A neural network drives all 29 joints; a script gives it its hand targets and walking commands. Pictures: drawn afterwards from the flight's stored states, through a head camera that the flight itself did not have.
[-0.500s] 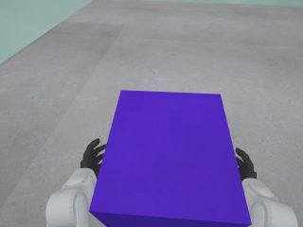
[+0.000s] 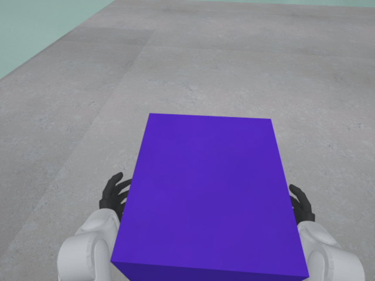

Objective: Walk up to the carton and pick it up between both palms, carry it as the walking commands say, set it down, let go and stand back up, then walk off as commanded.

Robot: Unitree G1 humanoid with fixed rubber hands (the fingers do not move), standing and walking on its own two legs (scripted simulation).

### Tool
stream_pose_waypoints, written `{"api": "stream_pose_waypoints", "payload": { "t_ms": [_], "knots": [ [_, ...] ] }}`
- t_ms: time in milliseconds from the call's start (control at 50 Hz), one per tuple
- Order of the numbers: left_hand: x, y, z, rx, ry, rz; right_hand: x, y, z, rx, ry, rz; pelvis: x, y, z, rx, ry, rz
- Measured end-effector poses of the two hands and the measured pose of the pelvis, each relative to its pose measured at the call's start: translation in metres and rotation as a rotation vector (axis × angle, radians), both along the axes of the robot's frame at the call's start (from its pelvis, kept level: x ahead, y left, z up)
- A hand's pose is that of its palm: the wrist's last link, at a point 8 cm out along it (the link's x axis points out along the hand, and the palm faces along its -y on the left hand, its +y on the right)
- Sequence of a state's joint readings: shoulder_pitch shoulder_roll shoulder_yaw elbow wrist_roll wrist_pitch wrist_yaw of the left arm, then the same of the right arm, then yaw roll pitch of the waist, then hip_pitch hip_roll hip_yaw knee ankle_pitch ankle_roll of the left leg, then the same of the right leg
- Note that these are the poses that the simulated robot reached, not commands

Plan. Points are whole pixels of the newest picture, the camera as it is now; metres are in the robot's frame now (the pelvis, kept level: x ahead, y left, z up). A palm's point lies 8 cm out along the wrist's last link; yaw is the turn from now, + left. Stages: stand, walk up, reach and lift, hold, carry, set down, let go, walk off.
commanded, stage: carry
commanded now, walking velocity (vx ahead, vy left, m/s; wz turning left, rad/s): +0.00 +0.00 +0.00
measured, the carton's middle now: (204, 210) +0.28 +0.00 +0.02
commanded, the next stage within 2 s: none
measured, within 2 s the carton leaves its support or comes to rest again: neither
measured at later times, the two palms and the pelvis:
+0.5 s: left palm (113, 214) +0.23 +0.17 +0.08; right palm (297, 227) +0.22 -0.17 +0.07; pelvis +0.00 +0.00 +0.00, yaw +0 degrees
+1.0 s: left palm (115, 213) +0.23 +0.17 +0.07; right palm (296, 225) +0.23 -0.18 +0.06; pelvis +0.00 +0.00 +0.00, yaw +0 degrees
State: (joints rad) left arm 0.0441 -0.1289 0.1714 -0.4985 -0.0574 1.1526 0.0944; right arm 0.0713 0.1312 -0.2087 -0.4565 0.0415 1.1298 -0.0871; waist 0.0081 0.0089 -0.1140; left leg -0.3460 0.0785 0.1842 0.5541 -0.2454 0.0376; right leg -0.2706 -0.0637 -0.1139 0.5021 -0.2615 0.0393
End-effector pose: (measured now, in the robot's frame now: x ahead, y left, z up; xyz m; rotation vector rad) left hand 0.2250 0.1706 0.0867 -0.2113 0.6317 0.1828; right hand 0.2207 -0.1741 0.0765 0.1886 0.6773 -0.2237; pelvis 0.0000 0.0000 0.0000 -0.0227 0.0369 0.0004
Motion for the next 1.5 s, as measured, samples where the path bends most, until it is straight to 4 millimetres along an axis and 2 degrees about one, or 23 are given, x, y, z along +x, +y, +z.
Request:
{"api": "stream_pose_waypoints", "payload": {
  "t_ms": [640,1500],
  "knots": [
    [0.004,0.000,-0.011,0.007,0.023,0.006,0.005,0.000,-0.013,0.002,0.025,0.015,0.000,-0.001,0.000,0.000,0.001,0.002],
    [0.010,-0.002,-0.015,0.012,0.016,0.011,0.013,-0.002,-0.019,0.003,0.020,0.027,0.003,-0.003,0.000,0.002,0.005,0.005]
  ]
}}
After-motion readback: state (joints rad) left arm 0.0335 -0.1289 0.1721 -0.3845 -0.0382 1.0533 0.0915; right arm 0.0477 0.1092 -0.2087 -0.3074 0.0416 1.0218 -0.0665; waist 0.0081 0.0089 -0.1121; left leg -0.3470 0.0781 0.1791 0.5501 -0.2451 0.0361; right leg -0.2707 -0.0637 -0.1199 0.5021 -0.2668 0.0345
